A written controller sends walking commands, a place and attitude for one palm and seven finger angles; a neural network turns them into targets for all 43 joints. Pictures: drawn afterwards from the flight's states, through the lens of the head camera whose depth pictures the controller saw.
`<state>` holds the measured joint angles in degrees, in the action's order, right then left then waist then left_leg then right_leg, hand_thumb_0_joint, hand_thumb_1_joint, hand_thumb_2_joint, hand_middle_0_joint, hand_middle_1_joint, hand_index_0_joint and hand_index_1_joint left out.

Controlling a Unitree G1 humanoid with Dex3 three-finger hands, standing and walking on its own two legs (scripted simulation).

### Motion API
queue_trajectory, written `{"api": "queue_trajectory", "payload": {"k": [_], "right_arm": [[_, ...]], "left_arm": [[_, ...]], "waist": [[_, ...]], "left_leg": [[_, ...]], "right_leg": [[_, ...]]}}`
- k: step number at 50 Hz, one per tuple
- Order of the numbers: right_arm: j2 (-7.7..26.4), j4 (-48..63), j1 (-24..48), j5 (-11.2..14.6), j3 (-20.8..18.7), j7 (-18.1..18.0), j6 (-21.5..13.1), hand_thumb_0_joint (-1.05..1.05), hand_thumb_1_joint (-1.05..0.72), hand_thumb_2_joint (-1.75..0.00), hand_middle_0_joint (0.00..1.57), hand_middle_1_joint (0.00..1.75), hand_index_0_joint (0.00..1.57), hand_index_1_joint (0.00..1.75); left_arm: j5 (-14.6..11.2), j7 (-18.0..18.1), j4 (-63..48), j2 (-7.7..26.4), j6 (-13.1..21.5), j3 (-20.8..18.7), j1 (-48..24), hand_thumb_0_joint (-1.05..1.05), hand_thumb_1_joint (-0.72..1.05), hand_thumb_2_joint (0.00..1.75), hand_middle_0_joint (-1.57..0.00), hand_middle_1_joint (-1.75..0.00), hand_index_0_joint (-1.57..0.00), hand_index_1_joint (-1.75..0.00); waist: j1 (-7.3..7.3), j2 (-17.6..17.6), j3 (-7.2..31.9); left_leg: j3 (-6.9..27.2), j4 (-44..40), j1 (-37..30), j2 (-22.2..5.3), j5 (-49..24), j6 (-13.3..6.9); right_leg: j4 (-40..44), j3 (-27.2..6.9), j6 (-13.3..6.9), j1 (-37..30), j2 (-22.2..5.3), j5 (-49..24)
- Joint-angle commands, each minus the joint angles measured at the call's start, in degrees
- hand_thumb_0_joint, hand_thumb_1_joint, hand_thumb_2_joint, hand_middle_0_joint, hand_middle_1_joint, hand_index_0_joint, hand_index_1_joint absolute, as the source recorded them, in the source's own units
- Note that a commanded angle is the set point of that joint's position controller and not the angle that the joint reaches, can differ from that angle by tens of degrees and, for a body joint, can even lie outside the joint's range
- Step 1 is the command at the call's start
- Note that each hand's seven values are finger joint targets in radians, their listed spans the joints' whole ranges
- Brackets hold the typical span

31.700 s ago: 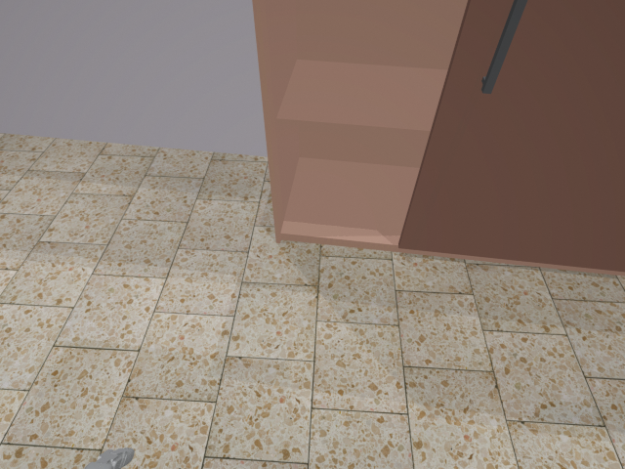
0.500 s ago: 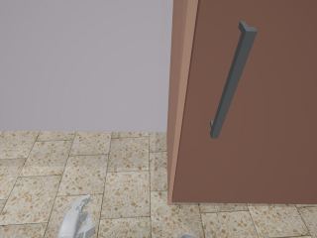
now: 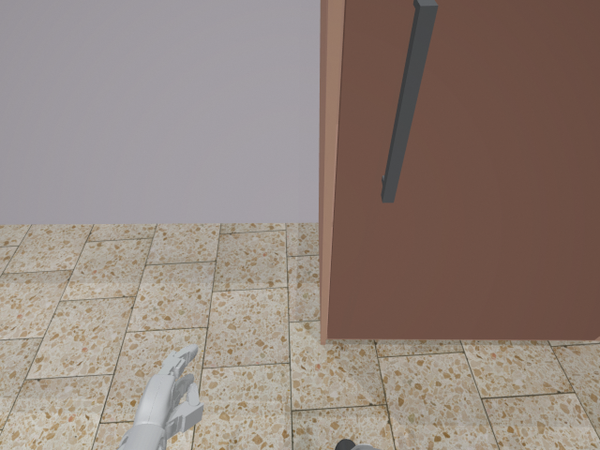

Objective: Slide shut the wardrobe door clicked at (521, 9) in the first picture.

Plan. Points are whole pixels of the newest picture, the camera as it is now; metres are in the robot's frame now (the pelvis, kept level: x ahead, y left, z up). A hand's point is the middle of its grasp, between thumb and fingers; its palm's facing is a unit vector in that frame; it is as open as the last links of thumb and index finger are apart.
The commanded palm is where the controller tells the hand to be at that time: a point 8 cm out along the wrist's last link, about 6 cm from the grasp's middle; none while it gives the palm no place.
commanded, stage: stop stepping back and stand still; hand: right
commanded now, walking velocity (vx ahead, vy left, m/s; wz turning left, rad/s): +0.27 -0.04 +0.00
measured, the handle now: (400, 115) +0.56 -0.16 +0.16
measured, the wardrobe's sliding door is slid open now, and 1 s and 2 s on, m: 0.00 0.00 0.00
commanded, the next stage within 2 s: let the arm hang, fingers relaxed in 0.72 s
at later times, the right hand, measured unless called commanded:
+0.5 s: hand out of the picture +0.12 -0.29 +0.19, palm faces +0.48 +0.80 -0.36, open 7.4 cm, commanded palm +0.06 -0.32 +0.19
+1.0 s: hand out of the picture +0.09 -0.28 -0.07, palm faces +0.15 +0.92 -0.36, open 7.4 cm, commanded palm none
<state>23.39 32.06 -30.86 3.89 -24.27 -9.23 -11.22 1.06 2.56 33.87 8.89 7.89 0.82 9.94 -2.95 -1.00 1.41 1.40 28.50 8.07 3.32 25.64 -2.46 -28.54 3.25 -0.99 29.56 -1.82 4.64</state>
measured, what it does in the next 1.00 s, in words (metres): steps on the spot: right foot, then right foot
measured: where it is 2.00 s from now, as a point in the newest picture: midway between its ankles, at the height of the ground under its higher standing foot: outside the picture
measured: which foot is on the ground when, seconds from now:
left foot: down 0.00-1.00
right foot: down 0.00-0.00, up 0.02-0.10, down 0.12-0.32, up 0.34-0.50, down 0.52-0.72, up 0.74-0.94, down 0.96-1.00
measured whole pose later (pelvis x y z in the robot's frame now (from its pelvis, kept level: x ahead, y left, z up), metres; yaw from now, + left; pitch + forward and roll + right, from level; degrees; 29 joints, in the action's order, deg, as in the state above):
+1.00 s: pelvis -0.09 -0.04 -0.01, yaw -5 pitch -2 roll +0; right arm 15.7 -27.3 -12.1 -1.3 -4.1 -1.7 2.0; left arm 1.5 -1.2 45.4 15.8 -1.1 -0.7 9.7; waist 1.0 3.0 0.5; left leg -6.4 40.6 17.9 -1.7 20.5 -1.4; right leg -39.1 3.4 -0.7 20.2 -1.7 17.1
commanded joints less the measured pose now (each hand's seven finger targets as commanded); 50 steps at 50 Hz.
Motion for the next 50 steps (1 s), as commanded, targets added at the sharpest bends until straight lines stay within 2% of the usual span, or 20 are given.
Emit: {"api": "queue_trajectory", "payload": {"k": [1, 2, 7, 9, 11, 14, 17, 19, 24, 26, 28, 30, 34, 37, 40, 41, 42, 45, 48, 50], "right_arm": [[12.4, 8.9, 9.4, -0.3, -5.6, -2.0, -2.7, 0.00, -0.90, -0.90, 0.20, 0.30, 0.20, 0.30], [9.5, 6.4, 8.7, -0.3, -3.5, -1.7, -1.3, 0.00, -0.90, -0.90, 0.20, 0.30, 0.20, 0.30], [9.6, 2.0, 7.3, -0.6, -4.1, -1.1, -0.2, 0.00, -0.90, -0.90, 0.20, 0.30, 0.20, 0.30], [10.3, 6.6, 5.7, -0.6, -4.8, -1.2, -1.3, 0.00, -0.90, -0.90, 0.20, 0.30, 0.20, 0.30], [10.7, 9.4, 5.9, -1.0, -5.1, -1.4, -1.5, 0.00, -0.90, -0.90, 0.20, 0.30, 0.20, 0.30], [9.7, 8.6, 1.8, -1.1, -4.5, -1.4, 0.0, 0.00, -0.90, -0.90, 0.20, 0.30, 0.20, 0.30], [11.2, 8.7, 3.6, -1.1, -6.0, -1.6, -0.4, 0.00, -0.90, -0.90, 0.20, 0.30, 0.20, 0.30], [10.7, 5.9, 5.5, -0.9, -6.2, -2.3, -1.6, 0.00, -0.90, -0.90, 0.20, 0.30, 0.20, 0.30], [9.0, 1.8, 9.5, -1.8, -3.5, -2.4, -1.6, 0.00, -0.90, -0.90, 0.20, 0.30, 0.20, 0.30], [8.7, 6.4, 8.6, -1.3, -3.8, -2.3, -2.2, 0.00, -0.90, -0.90, 0.20, 0.30, 0.20, 0.30], [10.7, 8.0, 8.3, -2.0, -5.1, -1.9, -2.8, 0.00, -0.90, -0.90, 0.20, 0.30, 0.20, 0.30], [11.6, 12.2, 10.2, -2.1, -5.7, -1.5, -2.5, 0.00, -0.90, -0.90, 0.20, 0.30, 0.20, 0.30], [10.0, 8.1, 3.6, -2.0, -5.6, -2.0, -1.1, 0.00, -0.90, -0.90, 0.20, 0.30, 0.20, 0.30], [11.0, 7.6, 6.9, -1.5, -6.0, -2.0, -0.8, 0.00, -0.90, -0.90, 0.20, 0.30, 0.20, 0.30], [9.8, 4.8, 5.9, -0.8, -5.7, -2.0, -1.3, 0.00, -0.90, -0.90, 0.20, 0.30, 0.20, 0.30], [-1.9, -38.9, 10.1, -7.4, 15.8, 5.5, 6.9, 0.00, -0.90, -0.90, 0.20, 0.30, 0.20, 0.30], [-2.1, -40.4, 8.2, -6.3, 16.1, 7.6, 9.6, 0.00, -0.90, -0.90, 0.20, 0.30, 0.20, 0.30], [-3.2, -48.1, 13.4, -5.4, 19.5, 8.1, 10.7, 0.00, -0.90, -0.90, 0.20, 0.30, 0.20, 0.30], [-3.0, -58.1, 15.7, -5.8, 21.3, 8.1, 11.5, 0.00, -0.90, -0.90, 0.20, 0.30, 0.20, 0.30], [-1.5, -64.6, 18.7, -5.7, 21.3, 8.2, 12.0, 0.00, -0.90, -0.90, 0.20, 0.30, 0.20, 0.30]], "left_arm": [[0.5, 1.5, -4.8, 8.8, 1.5, -3.3, -3.3, 0.00, 0.90, 0.90, -0.20, -0.30, -0.20, -0.30], [-0.5, 2.0, -5.0, 9.3, 1.5, -3.6, -2.2, 0.00, 0.90, 0.90, -0.20, -0.30, -0.20, -0.30], [-1.8, 3.0, -6.7, 11.3, 1.1, -2.8, -4.0, 0.00, 0.90, 0.90, -0.20, -0.30, -0.20, -0.30], [-0.8, 2.8, -6.4, 10.4, 1.0, -1.9, -4.3, 0.00, 0.90, 0.90, -0.20, -0.30, -0.20, -0.30], [0.1, 3.0, -6.9, 10.5, 0.9, -2.2, -4.5, 0.00, 0.90, 0.90, -0.20, -0.30, -0.20, -0.30], [0.2, 2.4, -7.1, 10.1, 0.4, -3.2, -2.9, 0.00, 0.90, 0.90, -0.20, -0.30, -0.20, -0.30], [0.1, 1.8, -5.0, 10.0, -1.1, -4.3, -1.4, 0.00, 0.90, 0.90, -0.20, -0.30, -0.20, -0.30], [-0.3, 1.7, -4.4, 9.9, -0.3, -3.4, -0.1, 0.00, 0.90, 0.90, -0.20, -0.30, -0.20, -0.30], [-0.7, 3.2, -4.2, 10.4, -0.1, -3.9, -1.8, 0.00, 0.90, 0.90, -0.20, -0.30, -0.20, -0.30], [-0.8, 3.5, -5.5, 12.4, 0.5, -3.8, -2.4, 0.00, 0.90, 0.90, -0.20, -0.30, -0.20, -0.30], [-0.8, 3.0, -5.3, 11.0, 0.7, -3.1, -3.6, 0.00, 0.90, 0.90, -0.20, -0.30, -0.20, -0.30], [-0.1, 2.4, -5.4, 9.7, 1.2, -2.8, -4.3, 0.00, 0.90, 0.90, -0.20, -0.30, -0.20, -0.30], [-0.7, 1.3, -4.7, 9.5, 0.9, -2.8, -3.5, 0.00, 0.90, 0.90, -0.20, -0.30, -0.20, -0.30], [-0.2, 0.9, -4.7, 8.6, 0.5, -2.9, -2.9, 0.00, 0.90, 0.90, -0.20, -0.30, -0.20, -0.30], [-1.1, 0.9, -4.0, 8.9, 0.6, -2.9, -1.7, 0.00, 0.90, 0.90, -0.20, -0.30, -0.20, -0.30], [0.0, -4.7, 8.5, 15.3, 1.3, -5.8, -4.0, 0.00, 0.90, 0.90, -0.20, -0.30, -0.20, -0.30], [-1.3, -4.1, 6.2, 12.0, -3.3, -4.9, 0.7, 0.00, 0.90, 0.90, -0.20, -0.30, -0.20, -0.30], [-0.3, -3.9, 4.9, 11.3, -7.0, -4.0, 3.3, 0.00, 0.90, 0.90, -0.20, -0.30, -0.20, -0.30], [1.1, -3.2, 5.6, 14.4, -8.3, -3.9, -0.4, 0.00, 0.90, 0.90, -0.20, -0.30, -0.20, -0.30], [1.3, -2.8, 8.1, 14.1, -8.6, -3.2, -0.7, 0.00, 0.90, 0.90, -0.20, -0.30, -0.20, -0.30]], "waist": [[2.86, -5.4, 6.3], [3.70, -8.3, 5.2], [3.02, 4.5, 0.1], [3.10, 15.6, 1.1], [2.39, 18.8, 0.5], [2.40, 11.9, 2.5], [2.84, -11.4, -2.0], [4.10, -4.8, -2.9], [4.16, -0.3, -2.1], [3.95, 14.5, -2.7], [3.67, 17.9, -2.2], [3.13, 16.6, -3.6], [2.46, 8.1, -1.2], [2.77, -10.0, -2.1], [3.47, -4.1, 0.1], [5.54, -3.3, -2.2], [5.12, -4.9, 1.2], [5.02, -12.1, 0.8], [3.31, -9.4, -1.2], [3.32, -4.9, -2.9]], "left_leg": [[16.9, -14.8, 15.2, -19.8, -12.1, -8.7], [13.0, -10.5, 12.8, -16.1, -16.9, -7.1], [1.7, -5.3, 9.4, -3.1, -9.9, 1.0], [-2.9, 2.3, 6.7, 0.5, -0.1, 1.5], [-4.7, 6.7, 0.7, 3.5, 2.2, 1.0], [-4.1, -4.1, -6.7, 0.6, 2.3, -1.7], [25.6, -20.9, 9.6, -21.7, 17.4, -12.6], [17.8, -17.0, 8.5, -20.2, 2.9, -11.1], [5.4, -7.2, 18.1, -11.7, 10.9, -4.7], [-0.4, 8.8, 23.1, -3.4, 4.7, -0.1], [-1.5, 25.0, 18.2, -1.6, 3.8, 1.8], [-0.9, 25.8, 13.8, -3.4, 0.7, 1.6], [-4.8, -0.5, -4.5, -2.3, -1.4, 0.6], [28.6, -18.4, 2.7, -21.4, 3.5, -9.4], [16.9, -11.8, 1.1, -19.5, -17.9, -8.5], [2.8, -0.2, 5.0, -21.1, -42.8, -6.4], [3.6, 1.7, 7.0, -16.0, -43.0, -5.9], [0.0, 3.6, 9.5, -14.0, -34.0, -3.0], [0.8, -1.2, 14.1, -9.6, -7.9, 0.6], [-0.1, -1.1, 10.4, -8.9, -8.7, 1.1]], "right_leg": [[-16.8, -4.3, 3.7, -15.6, 0.5, 12.4], [-15.1, -5.4, 2.7, -15.0, 0.8, 9.3], [5.5, -11.1, -0.8, -15.6, -4.6, 9.8], [20.2, -19.4, 0.8, -11.9, -7.3, 33.7], [26.5, -21.3, 2.2, -4.6, -8.7, 44.0], [14.7, -8.8, 2.8, -0.7, -2.4, 35.4], [-27.4, -2.2, 2.6, 1.3, 2.7, 16.4], [-28.5, -5.1, 1.9, 2.9, -1.1, 16.9], [-3.5, 1.4, -0.4, -20.0, -0.3, 18.3], [9.3, -17.8, -5.6, -22.2, -11.3, 27.6], [20.8, -28.3, -7.7, -12.5, -16.8, 40.9], [21.4, -25.2, -8.0, -5.8, -16.1, 40.4], [9.3, -8.2, -2.4, 1.4, -8.7, 34.5], [-23.1, -0.8, 1.3, 3.3, 1.1, 20.8], [-19.8, -3.3, 1.7, -1.3, -0.8, 19.2], [-22.8, -2.0, 2.1, 2.2, -4.7, 21.1], [-19.0, -2.3, 2.7, -4.9, -1.8, 19.5], [-8.2, -0.8, 1.2, -11.6, -0.5, 6.1], [-2.3, -8.3, -2.2, -12.7, -6.7, 4.4], [1.0, -8.8, -2.1, -9.7, -6.1, 4.1]]}}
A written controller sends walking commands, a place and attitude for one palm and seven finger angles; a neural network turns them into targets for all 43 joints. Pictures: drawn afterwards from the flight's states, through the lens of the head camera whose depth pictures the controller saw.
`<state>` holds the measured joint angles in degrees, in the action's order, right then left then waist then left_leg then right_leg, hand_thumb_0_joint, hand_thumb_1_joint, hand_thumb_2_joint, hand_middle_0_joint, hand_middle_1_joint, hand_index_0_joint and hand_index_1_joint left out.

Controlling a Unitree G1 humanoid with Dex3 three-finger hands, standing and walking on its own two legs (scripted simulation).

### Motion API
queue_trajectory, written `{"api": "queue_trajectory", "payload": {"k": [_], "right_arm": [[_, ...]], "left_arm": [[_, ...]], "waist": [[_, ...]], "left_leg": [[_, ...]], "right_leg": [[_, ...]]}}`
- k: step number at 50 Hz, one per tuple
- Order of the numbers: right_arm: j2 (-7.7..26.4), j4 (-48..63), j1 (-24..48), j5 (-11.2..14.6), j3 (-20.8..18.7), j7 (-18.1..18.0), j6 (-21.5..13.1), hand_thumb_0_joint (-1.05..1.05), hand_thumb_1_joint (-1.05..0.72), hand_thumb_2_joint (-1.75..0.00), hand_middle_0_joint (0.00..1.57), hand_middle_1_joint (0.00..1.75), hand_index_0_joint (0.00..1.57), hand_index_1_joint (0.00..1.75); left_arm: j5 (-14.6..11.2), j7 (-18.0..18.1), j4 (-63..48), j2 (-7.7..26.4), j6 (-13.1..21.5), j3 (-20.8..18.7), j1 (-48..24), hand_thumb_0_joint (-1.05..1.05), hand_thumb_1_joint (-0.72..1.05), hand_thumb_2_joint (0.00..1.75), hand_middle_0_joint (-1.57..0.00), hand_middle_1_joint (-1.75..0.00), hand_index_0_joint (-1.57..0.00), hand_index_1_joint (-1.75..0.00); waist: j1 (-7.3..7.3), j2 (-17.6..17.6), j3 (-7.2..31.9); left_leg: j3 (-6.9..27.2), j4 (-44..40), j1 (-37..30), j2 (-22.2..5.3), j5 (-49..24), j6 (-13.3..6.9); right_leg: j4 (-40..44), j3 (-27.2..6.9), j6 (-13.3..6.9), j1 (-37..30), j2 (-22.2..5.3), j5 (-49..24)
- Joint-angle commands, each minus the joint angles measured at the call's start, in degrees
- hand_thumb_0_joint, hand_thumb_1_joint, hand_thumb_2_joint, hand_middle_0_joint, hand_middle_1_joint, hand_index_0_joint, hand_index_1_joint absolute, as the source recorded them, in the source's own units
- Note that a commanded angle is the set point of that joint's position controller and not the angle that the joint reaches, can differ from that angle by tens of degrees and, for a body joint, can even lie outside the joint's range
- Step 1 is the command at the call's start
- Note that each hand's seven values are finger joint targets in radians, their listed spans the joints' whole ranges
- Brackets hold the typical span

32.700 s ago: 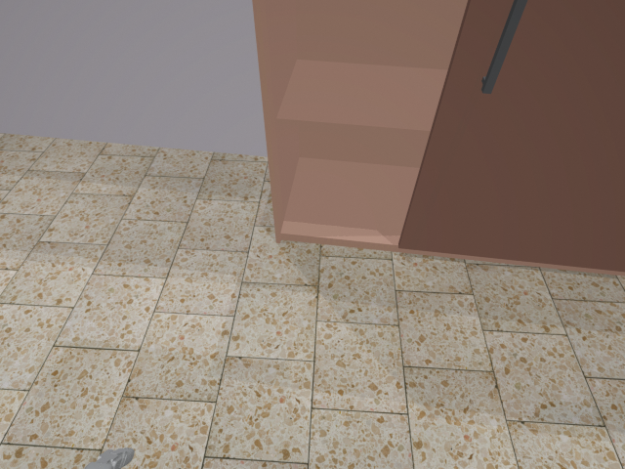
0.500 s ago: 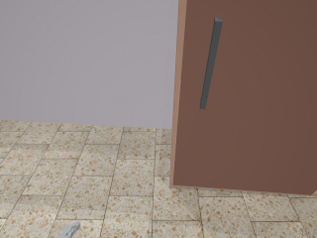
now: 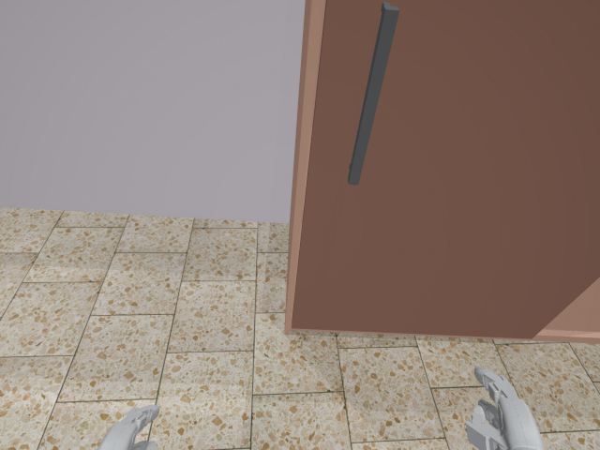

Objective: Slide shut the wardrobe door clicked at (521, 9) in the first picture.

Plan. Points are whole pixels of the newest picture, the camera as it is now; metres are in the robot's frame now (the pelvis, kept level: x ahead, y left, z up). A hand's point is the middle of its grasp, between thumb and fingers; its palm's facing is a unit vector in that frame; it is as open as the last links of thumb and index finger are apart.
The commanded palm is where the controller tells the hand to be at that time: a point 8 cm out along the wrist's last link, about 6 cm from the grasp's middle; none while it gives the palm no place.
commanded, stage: let the arm hang, fingers relaxed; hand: right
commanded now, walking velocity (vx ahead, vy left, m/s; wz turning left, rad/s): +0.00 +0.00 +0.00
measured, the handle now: (367, 105) +0.65 -0.06 +0.17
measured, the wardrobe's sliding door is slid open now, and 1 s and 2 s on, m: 0.00 0.00 0.00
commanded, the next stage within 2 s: look to check the result in 0.92 s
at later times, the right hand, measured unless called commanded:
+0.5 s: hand out of the picture -0.01 -0.21 -0.15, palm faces -0.03 +0.98 -0.22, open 7.3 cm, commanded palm none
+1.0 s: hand out of the picture +0.06 -0.20 -0.15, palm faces -0.05 +0.98 -0.19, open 7.3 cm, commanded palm none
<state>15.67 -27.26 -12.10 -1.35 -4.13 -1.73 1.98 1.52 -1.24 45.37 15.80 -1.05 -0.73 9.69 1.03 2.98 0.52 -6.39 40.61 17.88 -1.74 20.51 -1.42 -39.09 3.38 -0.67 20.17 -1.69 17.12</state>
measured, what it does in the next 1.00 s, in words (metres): stands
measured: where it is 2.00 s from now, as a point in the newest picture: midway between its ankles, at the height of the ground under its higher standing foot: outside the picture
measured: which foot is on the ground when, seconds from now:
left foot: down 0.00-1.00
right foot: down 0.00-1.00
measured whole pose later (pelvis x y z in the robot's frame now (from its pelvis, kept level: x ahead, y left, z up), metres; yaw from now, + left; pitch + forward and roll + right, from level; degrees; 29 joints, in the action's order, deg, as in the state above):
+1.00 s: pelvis +0.03 -0.03 +0.03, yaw +3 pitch -1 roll +0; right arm 9.5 -65.1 -11.8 -1.0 -0.3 -2.0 0.4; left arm 1.1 1.3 64.4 9.0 -0.9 -0.5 12.7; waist 0.6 -0.6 -3.5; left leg -3.1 23.2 9.3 -2.1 13.1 1.0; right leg -23.9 6.9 -2.7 11.4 -0.1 12.0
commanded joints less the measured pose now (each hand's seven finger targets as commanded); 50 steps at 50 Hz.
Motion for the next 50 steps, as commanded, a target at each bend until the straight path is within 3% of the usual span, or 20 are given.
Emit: {"api": "queue_trajectory", "payload": {"k": [1, 3, 5, 6, 8, 9, 10, 13, 22, 28, 33, 39, 50], "right_arm": [[5.6, -8.7, 1.0, -0.2, 1.4, 0.7, -0.9, 0.00, -0.90, -0.90, 0.20, 0.30, 0.20, 0.30], [5.4, -15.6, -0.9, 0.0, 1.8, 0.6, -1.3, 0.00, -0.90, -0.90, 0.20, 0.30, 0.20, 0.30], [5.4, -20.9, -1.5, 0.1, 2.0, 0.6, -1.7, 0.00, -0.90, -0.90, 0.20, 0.30, 0.20, 0.30], [3.2, -22.8, -2.4, 0.0, 1.3, 0.5, -1.9, 0.00, -0.90, -0.90, 0.20, 0.30, 0.20, 0.30], [3.2, -25.8, -3.0, 0.3, 1.7, 0.6, -2.0, 0.00, -0.90, -0.90, 0.20, 0.30, 0.20, 0.30], [3.1, -27.2, -3.0, 0.3, 2.0, 0.6, -2.1, 0.00, -0.90, -0.90, 0.20, 0.30, 0.20, 0.30], [3.0, -28.4, -3.3, 0.3, 2.1, 0.5, -2.1, 0.00, -0.90, -0.90, 0.20, 0.30, 0.20, 0.30], [2.0, -31.8, -3.2, 0.4, 2.8, 0.5, -2.2, 0.00, -0.90, -0.90, 0.20, 0.30, 0.20, 0.30], [0.2, -37.0, -5.1, 0.3, 3.5, 0.0, -2.2, 0.00, -0.90, -0.90, 0.20, 0.30, 0.20, 0.30], [-0.8, -37.4, -4.8, 0.1, 3.3, -0.4, -2.1, 0.00, -0.90, -0.90, 0.20, 0.30, 0.20, 0.30], [-1.0, -36.9, -4.4, 0.0, 3.0, -0.4, -2.0, 0.00, -0.90, -0.90, 0.20, 0.30, 0.20, 0.30], [-0.8, -36.7, -3.7, 0.1, 2.8, -0.4, -2.1, 0.00, -0.90, -0.90, 0.20, 0.30, 0.20, 0.30], [-0.5, -36.7, -3.5, 0.1, 2.9, -0.6, -2.4, 0.00, -0.90, -0.90, 0.20, 0.30, 0.20, 0.30]], "left_arm": [[0.8, 1.1, -1.6, 6.7, 0.2, -1.1, -0.8, 0.00, 0.90, 0.90, -0.20, -0.30, -0.20, -0.30], [0.7, 1.6, 1.1, 5.9, 0.1, -0.5, -1.9, 0.00, 0.90, 0.90, -0.20, -0.30, -0.20, -0.30], [0.4, 2.0, 3.6, 5.1, 0.0, -0.3, -0.8, 0.00, 0.90, 0.90, -0.20, -0.30, -0.20, -0.30], [0.7, 2.3, 4.8, 3.6, 0.0, -0.6, -0.1, 0.00, 0.90, 0.90, -0.20, -0.30, -0.20, -0.30], [0.5, 2.5, 6.9, 2.9, 0.0, -0.6, 1.7, 0.00, 0.90, 0.90, -0.20, -0.30, -0.20, -0.30], [0.4, 2.6, 7.9, 2.7, -0.1, -0.7, 2.2, 0.00, 0.90, 0.90, -0.20, -0.30, -0.20, -0.30], [0.2, 2.7, 8.5, 2.9, -0.2, -0.9, 3.2, 0.00, 0.90, 0.90, -0.20, -0.30, -0.20, -0.30], [0.0, 2.9, 11.0, 2.5, -0.2, -1.0, 4.9, 0.00, 0.90, 0.90, -0.20, -0.30, -0.20, -0.30], [-0.2, 3.1, 15.4, 0.9, 0.0, -1.0, 6.9, 0.00, 0.90, 0.90, -0.20, -0.30, -0.20, -0.30], [-0.1, 3.1, 16.9, -0.2, 0.1, -1.0, 6.7, 0.00, 0.90, 0.90, -0.20, -0.30, -0.20, -0.30], [0.0, 3.0, 17.2, -0.5, 0.3, -1.0, 6.4, 0.00, 0.90, 0.90, -0.20, -0.30, -0.20, -0.30], [-0.1, 3.0, 17.2, -0.6, 0.5, -1.0, 6.0, 0.00, 0.90, 0.90, -0.20, -0.30, -0.20, -0.30], [-0.4, 3.1, 17.3, 0.0, 0.7, -1.0, 5.7, 0.00, 0.90, 0.90, -0.20, -0.30, -0.20, -0.30]], "waist": [[-0.88, -3.1, -2.6], [-1.89, 2.0, -0.6], [-1.43, 3.4, -0.3], [-1.27, 5.1, 0.7], [-1.01, 8.3, 1.2], [-0.98, 7.8, 0.4], [-0.84, 4.2, 0.3], [-0.36, 1.0, -0.6], [-0.61, -3.7, -2.5], [-0.78, -4.4, -3.9], [-0.98, -1.4, -3.9], [-0.87, -1.0, -3.3], [-0.65, -2.9, -1.7]], "left_leg": [[7.1, -13.2, -2.1, -3.2, -3.0, 0.1], [8.2, -16.2, -6.3, -3.0, -3.9, -0.4], [9.1, -19.3, -6.5, -3.5, -4.3, -1.1], [8.9, -20.5, -6.8, -3.7, -4.7, -1.5], [8.4, -21.2, -7.9, -3.7, -6.3, -1.8], [8.3, -21.9, -8.0, -3.7, -6.4, -1.8], [8.0, -22.6, -7.6, -3.6, -6.6, -1.8], [7.9, -23.5, -6.7, -3.8, -6.9, -1.6], [7.1, -22.8, -5.9, -3.8, -7.1, -1.0], [7.0, -21.6, -5.2, -3.7, -7.8, -0.8], [6.6, -20.6, -5.5, -3.7, -8.4, -0.5], [6.8, -20.6, -6.4, -3.8, -10.7, -0.4], [7.1, -21.0, -7.1, -4.2, -14.0, -0.2]], "right_leg": [[14.8, -8.9, -2.3, 1.2, -6.4, -6.4], [17.2, -7.2, -1.6, -0.3, -5.3, -2.9], [17.5, -6.3, -1.2, -2.9, -4.7, -1.9], [17.7, -5.6, -1.1, -4.1, -4.7, -0.8], [18.7, -5.9, -1.2, -4.9, -4.8, -0.5], [19.2, -5.8, -1.0, -4.7, -4.9, 0.0], [19.0, -6.0, -1.1, -5.8, -5.2, -0.8], [19.6, -5.9, -1.1, -7.1, -5.5, -1.7], [21.1, -5.7, -1.6, -7.4, -5.6, -2.9], [21.5, -5.4, -1.7, -7.0, -5.5, -3.6], [22.3, -5.4, -1.9, -6.8, -5.6, -3.8], [21.7, -4.9, -1.8, -8.0, -5.6, -7.0], [20.1, -4.2, -1.7, -11.4, -5.6, -12.7]]}}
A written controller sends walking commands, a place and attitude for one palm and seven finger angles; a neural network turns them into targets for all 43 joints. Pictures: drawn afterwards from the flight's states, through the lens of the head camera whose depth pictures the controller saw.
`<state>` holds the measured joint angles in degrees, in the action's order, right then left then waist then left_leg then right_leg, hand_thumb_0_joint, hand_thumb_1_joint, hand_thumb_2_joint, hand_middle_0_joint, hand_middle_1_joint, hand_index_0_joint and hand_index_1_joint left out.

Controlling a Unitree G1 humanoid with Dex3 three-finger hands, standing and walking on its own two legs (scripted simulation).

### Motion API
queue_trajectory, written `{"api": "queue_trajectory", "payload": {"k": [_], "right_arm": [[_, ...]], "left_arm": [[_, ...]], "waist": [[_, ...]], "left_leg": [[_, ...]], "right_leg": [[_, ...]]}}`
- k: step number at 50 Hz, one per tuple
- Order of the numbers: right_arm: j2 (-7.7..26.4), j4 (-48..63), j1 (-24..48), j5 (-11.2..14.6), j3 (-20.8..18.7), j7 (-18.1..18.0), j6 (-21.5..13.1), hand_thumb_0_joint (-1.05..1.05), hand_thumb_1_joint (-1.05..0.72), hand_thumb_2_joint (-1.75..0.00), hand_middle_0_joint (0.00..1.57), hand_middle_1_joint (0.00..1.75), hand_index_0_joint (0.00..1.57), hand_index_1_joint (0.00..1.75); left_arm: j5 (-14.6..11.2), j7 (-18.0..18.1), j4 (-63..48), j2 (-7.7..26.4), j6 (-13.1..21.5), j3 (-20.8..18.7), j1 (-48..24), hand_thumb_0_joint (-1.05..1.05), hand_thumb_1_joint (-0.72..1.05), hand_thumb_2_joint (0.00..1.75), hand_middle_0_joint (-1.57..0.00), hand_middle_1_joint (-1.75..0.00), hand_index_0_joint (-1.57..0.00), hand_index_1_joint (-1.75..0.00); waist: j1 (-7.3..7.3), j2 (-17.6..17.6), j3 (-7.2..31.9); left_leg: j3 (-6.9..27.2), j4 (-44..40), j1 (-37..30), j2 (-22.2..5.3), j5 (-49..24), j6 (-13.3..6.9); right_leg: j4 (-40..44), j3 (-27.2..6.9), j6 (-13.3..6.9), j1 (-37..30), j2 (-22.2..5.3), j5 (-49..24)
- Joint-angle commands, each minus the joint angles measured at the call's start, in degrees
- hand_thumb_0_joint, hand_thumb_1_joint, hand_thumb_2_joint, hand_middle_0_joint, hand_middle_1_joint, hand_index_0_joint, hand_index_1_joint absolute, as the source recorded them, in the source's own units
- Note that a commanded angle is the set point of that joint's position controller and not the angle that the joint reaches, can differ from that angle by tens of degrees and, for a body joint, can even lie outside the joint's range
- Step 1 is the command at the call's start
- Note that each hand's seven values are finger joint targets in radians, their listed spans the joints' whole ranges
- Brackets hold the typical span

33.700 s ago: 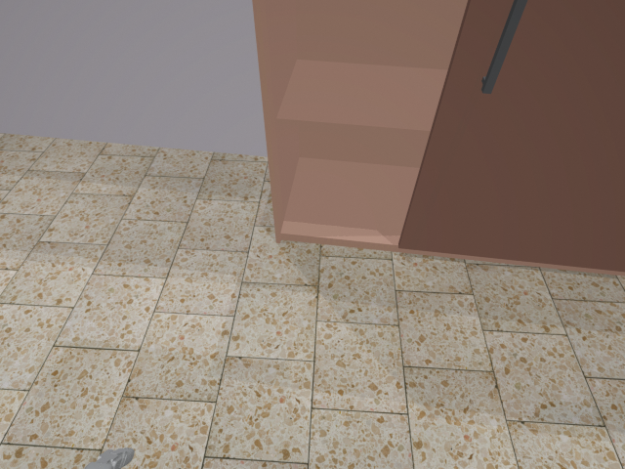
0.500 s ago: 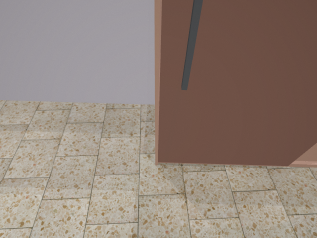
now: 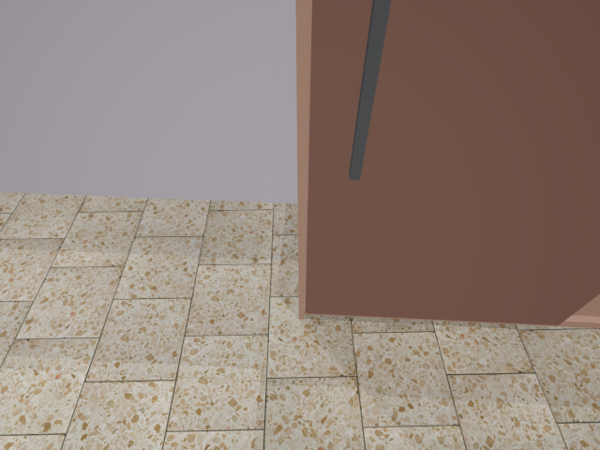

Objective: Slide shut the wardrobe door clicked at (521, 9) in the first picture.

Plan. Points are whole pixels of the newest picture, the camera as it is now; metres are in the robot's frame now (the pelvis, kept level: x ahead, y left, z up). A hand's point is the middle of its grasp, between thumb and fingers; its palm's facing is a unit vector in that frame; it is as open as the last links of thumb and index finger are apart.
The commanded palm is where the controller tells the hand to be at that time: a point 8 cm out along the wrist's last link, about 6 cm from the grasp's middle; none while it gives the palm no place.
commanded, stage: look to check the result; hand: right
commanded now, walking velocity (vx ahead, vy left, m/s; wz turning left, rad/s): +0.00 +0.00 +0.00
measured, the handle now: (365, 96) +0.62 -0.06 +0.15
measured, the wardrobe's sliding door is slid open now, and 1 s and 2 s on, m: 0.00 0.00 0.00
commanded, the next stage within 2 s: stand and wait in 0.52 s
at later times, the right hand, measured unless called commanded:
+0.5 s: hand out of the picture +0.02 -0.16 -0.18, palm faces +0.00 +0.98 -0.18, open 7.3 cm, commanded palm none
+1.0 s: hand out of the picture +0.02 -0.17 -0.18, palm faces +0.00 +0.98 -0.17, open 7.3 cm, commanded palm none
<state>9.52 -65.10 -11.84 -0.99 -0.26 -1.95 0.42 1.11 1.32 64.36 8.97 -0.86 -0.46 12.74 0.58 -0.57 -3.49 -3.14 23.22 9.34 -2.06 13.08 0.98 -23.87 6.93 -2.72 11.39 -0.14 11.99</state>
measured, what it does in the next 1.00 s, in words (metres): stands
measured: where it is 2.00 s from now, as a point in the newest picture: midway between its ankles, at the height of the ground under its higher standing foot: outside the picture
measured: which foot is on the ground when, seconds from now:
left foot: down 0.00-1.00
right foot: down 0.00-1.00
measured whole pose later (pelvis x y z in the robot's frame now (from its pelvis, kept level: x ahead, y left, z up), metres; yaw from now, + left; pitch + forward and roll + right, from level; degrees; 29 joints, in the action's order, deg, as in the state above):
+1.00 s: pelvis +0.02 +0.00 +0.00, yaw +0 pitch -1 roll +0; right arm 8.9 -66.4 -13.4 -0.7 0.1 -2.1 0.1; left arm 0.8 1.6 65.9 8.3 -0.4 -0.1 13.4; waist 0.5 -1.0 -3.8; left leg -3.1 21.2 6.1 -1.9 13.8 1.0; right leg -22.4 6.9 -2.3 8.3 -0.2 13.0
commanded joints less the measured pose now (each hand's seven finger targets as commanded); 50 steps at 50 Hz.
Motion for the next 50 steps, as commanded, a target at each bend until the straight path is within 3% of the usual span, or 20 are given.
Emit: {"api": "queue_trajectory", "payload": {"k": [1, 33, 41, 50], "right_arm": [[5.5, 1.0, -3.5, -0.2, -0.9, -0.3, -0.8, 0.00, -0.90, -0.90, 0.20, 0.30, 0.20, 0.30], [5.3, -0.1, -5.0, 0.0, -0.6, -0.5, -1.2, 0.00, -0.90, -0.90, 0.20, 0.30, 0.20, 0.30], [5.2, -0.2, -5.0, 0.0, -0.5, -0.5, -1.1, 0.00, -0.90, -0.90, 0.20, 0.30, 0.20, 0.30], [5.0, -0.3, -5.7, 0.0, -0.6, -0.5, -1.1, 0.00, -0.90, -0.90, 0.20, 0.30, 0.20, 0.30]], "left_arm": [[0.1, 0.5, -1.5, 6.6, 0.5, -1.2, 2.5, 0.00, 0.90, 0.90, -0.20, -0.30, -0.20, -0.30], [-0.1, 0.8, 0.1, 6.0, 0.8, -0.8, 3.3, 0.00, 0.90, 0.90, -0.20, -0.30, -0.20, -0.30], [-0.1, 0.7, 0.2, 5.9, 0.7, -0.8, 3.3, 0.00, 0.90, 0.90, -0.20, -0.30, -0.20, -0.30], [-0.1, 0.9, 0.1, 6.2, 0.8, -0.9, 3.8, 0.00, 0.90, 0.90, -0.20, -0.30, -0.20, -0.30]], "waist": [[-0.07, 0.9, 1.9], [-0.19, 0.5, 1.3], [-0.19, 0.5, -0.6], [-0.27, 0.7, 0.7]], "left_leg": [[3.9, -3.7, 1.6, -3.9, -6.1, -2.5], [4.0, -5.0, -0.7, -4.6, -10.0, -2.5], [4.1, -5.7, 0.2, -4.5, -7.4, -2.4], [3.9, -5.3, -0.1, -4.4, -7.9, -2.4]], "right_leg": [[5.1, -7.7, 0.4, -2.4, -7.2, -7.1], [4.8, -7.1, 0.6, -4.6, -6.9, -11.7], [5.7, -7.0, 0.8, -3.8, -7.0, -8.8], [5.3, -7.0, 0.6, -4.9, -7.2, -10.4]]}}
